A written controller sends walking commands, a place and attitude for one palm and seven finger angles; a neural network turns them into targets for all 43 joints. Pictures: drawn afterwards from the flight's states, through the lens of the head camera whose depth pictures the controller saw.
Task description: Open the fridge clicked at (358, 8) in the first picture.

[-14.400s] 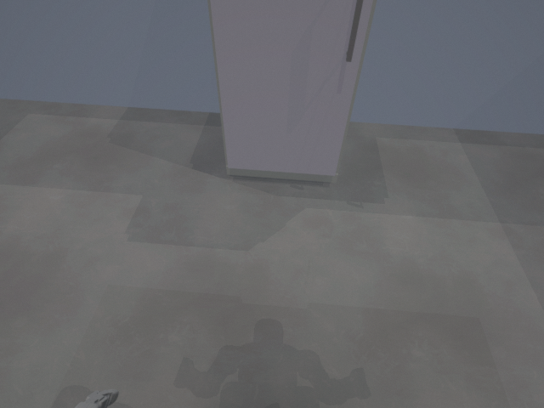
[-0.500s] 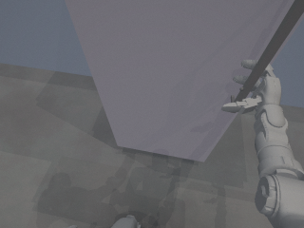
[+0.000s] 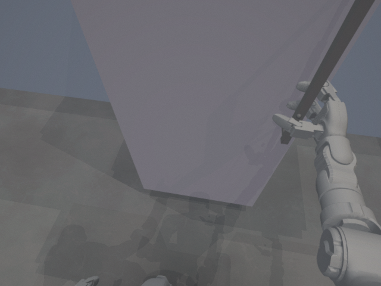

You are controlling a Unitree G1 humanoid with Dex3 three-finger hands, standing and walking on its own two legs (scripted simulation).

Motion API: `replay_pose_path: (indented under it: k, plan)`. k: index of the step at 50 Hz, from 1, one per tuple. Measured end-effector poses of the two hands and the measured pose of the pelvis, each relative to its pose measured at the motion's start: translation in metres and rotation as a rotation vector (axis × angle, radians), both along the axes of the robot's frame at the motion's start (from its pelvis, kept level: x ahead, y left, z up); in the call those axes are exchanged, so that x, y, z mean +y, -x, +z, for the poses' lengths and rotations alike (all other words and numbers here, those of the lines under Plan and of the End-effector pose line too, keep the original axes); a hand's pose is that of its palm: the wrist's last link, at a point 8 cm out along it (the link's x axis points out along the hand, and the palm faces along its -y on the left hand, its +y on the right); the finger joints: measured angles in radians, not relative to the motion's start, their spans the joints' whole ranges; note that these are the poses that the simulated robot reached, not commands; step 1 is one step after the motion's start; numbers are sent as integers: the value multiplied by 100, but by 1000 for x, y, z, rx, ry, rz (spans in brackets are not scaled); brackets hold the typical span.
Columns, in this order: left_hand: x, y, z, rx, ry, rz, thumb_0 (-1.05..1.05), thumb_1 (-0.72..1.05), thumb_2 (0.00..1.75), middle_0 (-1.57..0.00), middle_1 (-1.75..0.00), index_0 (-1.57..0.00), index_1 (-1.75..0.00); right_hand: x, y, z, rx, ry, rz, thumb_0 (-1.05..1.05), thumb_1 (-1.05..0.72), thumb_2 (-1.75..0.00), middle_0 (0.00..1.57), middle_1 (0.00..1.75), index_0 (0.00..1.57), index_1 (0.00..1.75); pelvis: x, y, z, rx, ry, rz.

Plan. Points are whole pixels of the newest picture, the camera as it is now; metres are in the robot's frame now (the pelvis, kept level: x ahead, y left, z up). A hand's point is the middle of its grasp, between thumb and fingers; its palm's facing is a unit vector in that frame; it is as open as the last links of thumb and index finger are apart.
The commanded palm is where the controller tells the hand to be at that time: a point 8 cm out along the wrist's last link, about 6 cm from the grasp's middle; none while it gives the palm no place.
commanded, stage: grip the handle and tug to test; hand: right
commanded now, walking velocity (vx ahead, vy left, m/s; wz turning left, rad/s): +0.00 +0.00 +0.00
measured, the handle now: (313, 80) +0.52 -0.18 +0.16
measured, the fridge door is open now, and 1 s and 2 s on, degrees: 0 0 23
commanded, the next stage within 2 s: pull the door a little, standing still in 1.02 s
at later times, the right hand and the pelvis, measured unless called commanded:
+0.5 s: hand (296, 114) +0.46 -0.16 +0.11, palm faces +0.02 +1.00 +0.02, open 5.6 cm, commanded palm +0.43 -0.21 +0.11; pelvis +0.00 +0.00 +0.00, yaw +1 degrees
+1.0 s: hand (296, 116) +0.46 -0.16 +0.11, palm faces +0.02 +1.00 +0.03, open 5.7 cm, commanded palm +0.40 -0.22 +0.11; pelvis +0.02 +0.00 +0.01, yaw +3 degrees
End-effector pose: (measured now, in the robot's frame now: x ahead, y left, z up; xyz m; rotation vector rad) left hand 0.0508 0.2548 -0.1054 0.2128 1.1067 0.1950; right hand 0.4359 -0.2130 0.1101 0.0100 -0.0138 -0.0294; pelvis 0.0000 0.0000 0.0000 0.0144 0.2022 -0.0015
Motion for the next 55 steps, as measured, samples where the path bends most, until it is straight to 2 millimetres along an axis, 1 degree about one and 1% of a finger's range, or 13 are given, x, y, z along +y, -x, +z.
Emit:
replay_pose_path:
  k: [6,12,15,16,26,39,47,55]
  plan:
    - [-1,-1,0,-9,1,-1,0,91,90,-20,-30,-20,-30,0,-2,1,11,0,-2,0,-32,-65,37,131,37,131,-1,1,0,0,0,0]
    - [-3,4,-1,1,5,4,0,91,90,-20,-30,-20,-30,0,-3,1,9,1,-7,1,-59,-76,39,134,38,134,-2,1,0,2,1,4]
    - [-3,7,-1,8,8,11,0,91,90,-20,-30,-20,-30,1,-3,0,6,1,-11,1,-71,-81,39,135,38,135,-2,0,0,4,1,8]
    - [-3,8,-1,11,9,12,0,91,90,-20,-30,-20,-30,1,-3,0,6,0,-9,1,-72,-82,38,135,37,135,-2,0,0,4,1,8]
    - [0,11,1,13,1,30,1,91,90,-20,-30,-20,-30,3,-3,0,3,-6,5,1,-75,-84,38,137,36,137,-1,-2,1,-1,1,15]
    - [2,2,6,-17,0,45,1,91,90,-20,-30,-20,-30,4,-3,0,5,-9,8,1,-76,-81,36,137,35,136,0,-6,3,-3,3,30]
    - [1,-10,10,-43,7,58,1,91,90,-20,-30,-20,-30,4,-1,0,5,-14,13,1,-78,-79,34,136,34,135,-2,-14,6,-4,3,43]
    - [-3,-32,14,-76,22,53,1,91,90,-20,-30,-20,-30,5,7,0,2,-16,15,1,-79,-79,31,136,31,134,-3,-27,9,-9,-1,46]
